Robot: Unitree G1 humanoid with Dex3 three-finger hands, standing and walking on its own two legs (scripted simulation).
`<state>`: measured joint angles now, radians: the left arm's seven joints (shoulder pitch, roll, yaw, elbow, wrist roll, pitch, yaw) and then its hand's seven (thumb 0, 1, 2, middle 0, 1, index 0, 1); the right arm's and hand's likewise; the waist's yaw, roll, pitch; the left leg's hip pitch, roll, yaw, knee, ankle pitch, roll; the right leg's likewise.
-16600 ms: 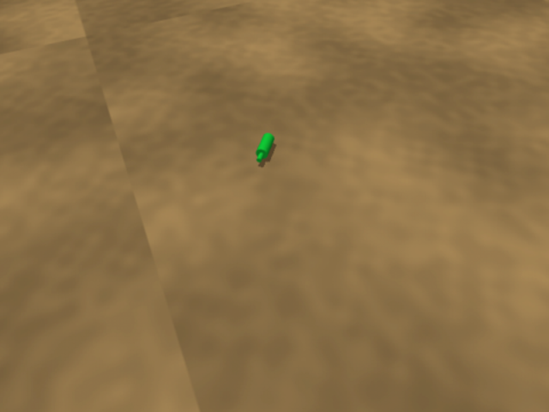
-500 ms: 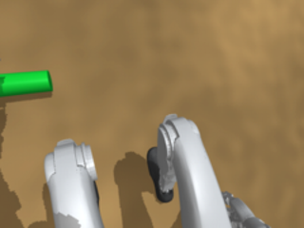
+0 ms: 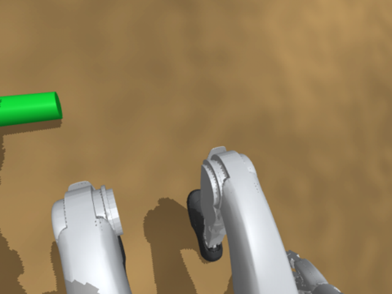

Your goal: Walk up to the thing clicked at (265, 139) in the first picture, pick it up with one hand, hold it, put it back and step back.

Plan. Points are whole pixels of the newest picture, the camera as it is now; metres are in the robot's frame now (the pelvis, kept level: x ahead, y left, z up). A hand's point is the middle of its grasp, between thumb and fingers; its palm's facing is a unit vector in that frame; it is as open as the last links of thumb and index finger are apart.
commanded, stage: rise first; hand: left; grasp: from above
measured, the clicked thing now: (12, 110) +0.51 +0.31 -0.29
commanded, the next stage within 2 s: approach in 0.60 s
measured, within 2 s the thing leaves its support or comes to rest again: neither
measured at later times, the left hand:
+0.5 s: hand out of the picture +0.46 +0.33 -0.17, palm faces -0.46 -0.04 -0.89, open 13.9 cm
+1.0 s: hand out of the picture +0.50 +0.29 -0.16, palm faces -0.42 -0.02 -0.91, open 13.9 cm
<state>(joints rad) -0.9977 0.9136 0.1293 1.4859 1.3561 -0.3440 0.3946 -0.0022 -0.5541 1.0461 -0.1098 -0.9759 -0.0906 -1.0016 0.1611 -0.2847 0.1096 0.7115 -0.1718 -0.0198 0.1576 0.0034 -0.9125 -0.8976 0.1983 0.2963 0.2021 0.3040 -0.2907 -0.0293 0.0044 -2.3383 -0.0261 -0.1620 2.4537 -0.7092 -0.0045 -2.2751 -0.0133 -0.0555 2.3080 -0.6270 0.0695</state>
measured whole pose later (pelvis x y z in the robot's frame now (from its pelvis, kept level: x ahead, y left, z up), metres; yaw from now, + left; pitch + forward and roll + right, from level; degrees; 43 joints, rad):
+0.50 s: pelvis +0.00 +0.00 +0.00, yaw +0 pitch +34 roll -11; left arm -1.00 0.90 0.11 1.47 1.35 -0.34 0.37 0.00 -0.52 1.01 -0.12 -0.98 -0.12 -1.00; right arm 0.17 -0.29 0.11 0.70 -0.16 -0.02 0.16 0.00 -0.91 -0.90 0.20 0.30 0.20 0.30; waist -0.29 -0.02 0.00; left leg -2.33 -0.03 -0.16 2.44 -0.70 0.00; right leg -2.27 -0.02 -0.06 2.30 -0.63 0.06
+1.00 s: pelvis +0.00 +0.00 +0.00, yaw +0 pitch +34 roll -11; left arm -1.15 0.88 0.02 1.54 1.38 -0.30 0.39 0.00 -0.51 1.02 -0.09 -1.01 -0.10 -1.01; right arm 0.18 -0.28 0.13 0.70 -0.17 -0.04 0.15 0.00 -0.90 -0.89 0.20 0.30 0.20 0.30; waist -0.34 -0.04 -0.01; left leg -2.35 -0.03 -0.16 2.44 -0.70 -0.01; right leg -2.28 -0.01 -0.06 2.30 -0.62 0.06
